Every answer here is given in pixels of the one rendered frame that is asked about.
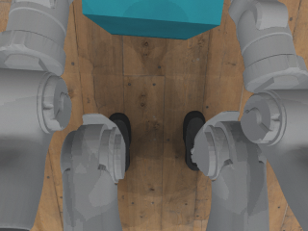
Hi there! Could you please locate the right robot thigh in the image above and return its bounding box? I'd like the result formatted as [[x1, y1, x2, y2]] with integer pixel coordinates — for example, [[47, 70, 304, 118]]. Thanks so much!
[[198, 120, 270, 231]]

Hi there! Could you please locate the carton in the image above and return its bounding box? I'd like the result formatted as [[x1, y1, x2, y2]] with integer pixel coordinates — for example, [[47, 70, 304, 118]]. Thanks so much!
[[82, 0, 224, 40]]

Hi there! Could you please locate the right robot foot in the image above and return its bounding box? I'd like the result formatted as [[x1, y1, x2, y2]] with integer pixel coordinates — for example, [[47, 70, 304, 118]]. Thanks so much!
[[183, 111, 206, 171]]

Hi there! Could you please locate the right robot forearm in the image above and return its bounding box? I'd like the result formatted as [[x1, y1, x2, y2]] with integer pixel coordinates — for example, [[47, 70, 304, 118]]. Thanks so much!
[[228, 0, 308, 93]]

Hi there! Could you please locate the left robot forearm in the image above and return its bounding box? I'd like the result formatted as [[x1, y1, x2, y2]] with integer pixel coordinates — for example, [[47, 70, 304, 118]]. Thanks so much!
[[0, 0, 74, 76]]

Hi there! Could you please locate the robot left upper arm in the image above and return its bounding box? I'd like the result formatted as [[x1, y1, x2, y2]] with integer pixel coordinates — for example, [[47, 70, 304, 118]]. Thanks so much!
[[0, 67, 72, 231]]

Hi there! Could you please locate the robot right upper arm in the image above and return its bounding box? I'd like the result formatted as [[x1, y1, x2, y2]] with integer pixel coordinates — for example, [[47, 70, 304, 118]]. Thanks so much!
[[240, 89, 308, 231]]

